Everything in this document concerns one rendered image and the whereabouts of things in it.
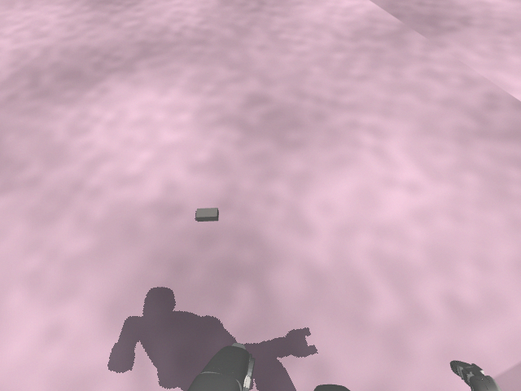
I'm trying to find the right robot hand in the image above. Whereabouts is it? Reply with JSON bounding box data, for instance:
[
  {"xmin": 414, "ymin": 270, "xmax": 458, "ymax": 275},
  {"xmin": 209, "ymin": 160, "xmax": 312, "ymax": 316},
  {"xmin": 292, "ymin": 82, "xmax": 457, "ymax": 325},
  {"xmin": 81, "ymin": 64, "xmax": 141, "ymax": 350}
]
[{"xmin": 450, "ymin": 361, "xmax": 502, "ymax": 391}]

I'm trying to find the small box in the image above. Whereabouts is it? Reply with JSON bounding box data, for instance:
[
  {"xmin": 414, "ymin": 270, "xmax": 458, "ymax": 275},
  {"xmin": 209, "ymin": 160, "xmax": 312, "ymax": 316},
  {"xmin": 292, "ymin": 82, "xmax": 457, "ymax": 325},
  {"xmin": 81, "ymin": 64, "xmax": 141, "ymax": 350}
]
[{"xmin": 196, "ymin": 208, "xmax": 219, "ymax": 222}]

